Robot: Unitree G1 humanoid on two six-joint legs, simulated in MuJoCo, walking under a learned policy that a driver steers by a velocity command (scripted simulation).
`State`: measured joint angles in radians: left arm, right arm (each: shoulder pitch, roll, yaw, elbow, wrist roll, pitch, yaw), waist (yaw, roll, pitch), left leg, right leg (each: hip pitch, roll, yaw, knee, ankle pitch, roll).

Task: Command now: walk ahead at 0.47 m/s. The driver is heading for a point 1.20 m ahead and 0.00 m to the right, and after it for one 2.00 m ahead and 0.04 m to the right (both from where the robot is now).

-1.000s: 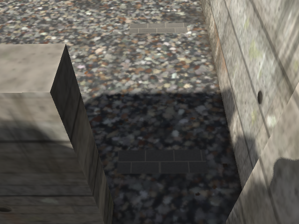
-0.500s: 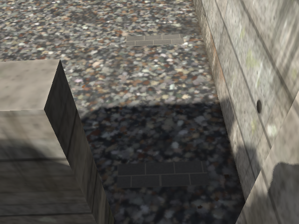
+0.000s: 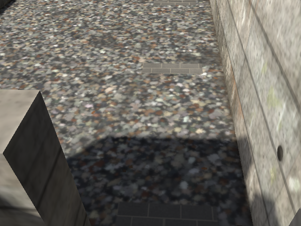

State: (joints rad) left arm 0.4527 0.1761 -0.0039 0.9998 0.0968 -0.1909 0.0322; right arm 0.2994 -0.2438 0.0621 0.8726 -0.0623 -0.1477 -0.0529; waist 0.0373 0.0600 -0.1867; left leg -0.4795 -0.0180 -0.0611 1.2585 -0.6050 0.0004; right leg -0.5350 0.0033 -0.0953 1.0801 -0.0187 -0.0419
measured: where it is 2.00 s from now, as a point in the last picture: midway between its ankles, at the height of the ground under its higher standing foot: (161, 162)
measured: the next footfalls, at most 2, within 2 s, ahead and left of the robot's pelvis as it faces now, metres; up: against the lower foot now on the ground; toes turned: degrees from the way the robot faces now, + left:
left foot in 0.20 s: +0.10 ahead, +0.11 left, -0.17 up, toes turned +5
right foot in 0.50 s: +0.54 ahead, -0.08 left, -0.58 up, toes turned +5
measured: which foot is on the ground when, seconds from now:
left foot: down 0.00-0.06, up 0.08-0.18, down 0.20-0.42, up 0.44-1.00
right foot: down 0.00-0.14, up 0.16-0.48, down 0.50-1.00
